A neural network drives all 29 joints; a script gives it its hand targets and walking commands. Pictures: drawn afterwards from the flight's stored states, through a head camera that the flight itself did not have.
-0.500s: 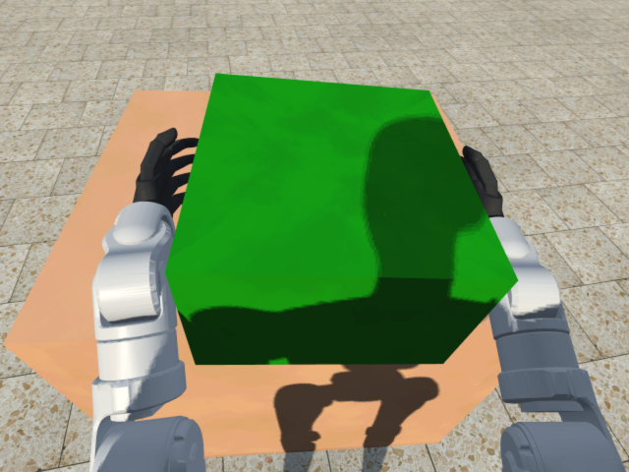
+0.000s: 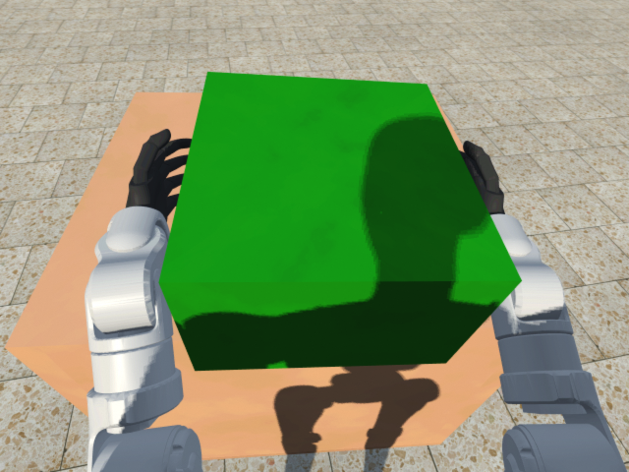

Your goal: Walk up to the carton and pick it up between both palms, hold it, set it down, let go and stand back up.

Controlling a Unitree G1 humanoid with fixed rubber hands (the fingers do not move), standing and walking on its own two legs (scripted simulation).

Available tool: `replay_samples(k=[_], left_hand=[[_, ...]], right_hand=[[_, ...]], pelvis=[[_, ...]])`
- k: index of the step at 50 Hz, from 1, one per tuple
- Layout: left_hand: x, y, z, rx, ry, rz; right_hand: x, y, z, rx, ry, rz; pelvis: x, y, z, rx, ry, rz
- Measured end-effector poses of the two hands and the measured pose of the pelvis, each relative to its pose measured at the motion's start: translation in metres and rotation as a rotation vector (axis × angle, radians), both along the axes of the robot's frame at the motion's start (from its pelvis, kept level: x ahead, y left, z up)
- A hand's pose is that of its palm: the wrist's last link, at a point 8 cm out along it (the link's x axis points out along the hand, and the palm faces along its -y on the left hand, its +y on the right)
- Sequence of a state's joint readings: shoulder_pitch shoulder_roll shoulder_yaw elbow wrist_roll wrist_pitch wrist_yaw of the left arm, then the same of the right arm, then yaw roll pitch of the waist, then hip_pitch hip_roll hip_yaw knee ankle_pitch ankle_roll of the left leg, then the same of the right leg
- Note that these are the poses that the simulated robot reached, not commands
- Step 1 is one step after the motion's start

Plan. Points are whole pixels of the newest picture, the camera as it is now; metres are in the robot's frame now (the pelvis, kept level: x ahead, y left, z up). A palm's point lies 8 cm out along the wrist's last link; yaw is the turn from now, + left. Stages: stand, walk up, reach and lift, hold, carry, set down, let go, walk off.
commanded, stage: hold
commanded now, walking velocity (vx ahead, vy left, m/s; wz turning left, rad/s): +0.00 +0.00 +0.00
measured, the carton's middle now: (322, 212) +0.36 -0.01 +0.17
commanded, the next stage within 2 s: set down in 1.70 s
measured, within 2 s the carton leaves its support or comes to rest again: neither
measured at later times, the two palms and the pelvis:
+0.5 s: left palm (153, 206) +0.35 +0.17 +0.19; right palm (483, 214) +0.35 -0.19 +0.17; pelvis +0.00 -0.01 +0.00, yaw +0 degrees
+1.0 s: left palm (154, 207) +0.35 +0.17 +0.19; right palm (479, 214) +0.35 -0.19 +0.17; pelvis +0.00 +0.00 +0.00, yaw +0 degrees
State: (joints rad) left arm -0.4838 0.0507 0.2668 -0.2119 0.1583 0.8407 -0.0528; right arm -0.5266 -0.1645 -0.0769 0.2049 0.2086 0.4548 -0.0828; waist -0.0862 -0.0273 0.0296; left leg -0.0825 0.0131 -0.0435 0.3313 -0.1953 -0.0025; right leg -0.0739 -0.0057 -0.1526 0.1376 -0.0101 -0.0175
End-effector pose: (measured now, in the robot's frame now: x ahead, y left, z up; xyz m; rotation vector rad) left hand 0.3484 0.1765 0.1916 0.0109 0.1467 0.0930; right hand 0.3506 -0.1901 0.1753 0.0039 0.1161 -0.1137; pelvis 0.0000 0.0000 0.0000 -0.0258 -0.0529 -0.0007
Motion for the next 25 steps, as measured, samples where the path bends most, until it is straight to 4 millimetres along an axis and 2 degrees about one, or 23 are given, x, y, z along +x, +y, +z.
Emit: replay_samples(k=[7, 19, 25], left_hand=[[-0.0025, -0.0031, 0.0018, -0.007, 0.013, 0.001], [0.0062, -0.0039, 0.0021, -0.007, 0.019, 0.006], [-0.0034, -0.0043, 0.0022, -0.002, 0.002, 0.002]], right_hand=[[-0.0041, -0.0031, -0.0029, 0.009, 0.013, 0.000], [0.0056, -0.0041, -0.0044, 0.000, 0.018, 0.009], [-0.0017, -0.0042, -0.0025, 0.001, 0.002, 0.000]], pelvis=[[-0.0018, 0.0011, -0.0002, 0.001, -0.018, -0.012], [-0.0059, -0.0038, 0.0000, 0.007, 0.006, -0.005], [-0.0035, -0.0053, 0.0006, 0.005, -0.006, -0.006]])
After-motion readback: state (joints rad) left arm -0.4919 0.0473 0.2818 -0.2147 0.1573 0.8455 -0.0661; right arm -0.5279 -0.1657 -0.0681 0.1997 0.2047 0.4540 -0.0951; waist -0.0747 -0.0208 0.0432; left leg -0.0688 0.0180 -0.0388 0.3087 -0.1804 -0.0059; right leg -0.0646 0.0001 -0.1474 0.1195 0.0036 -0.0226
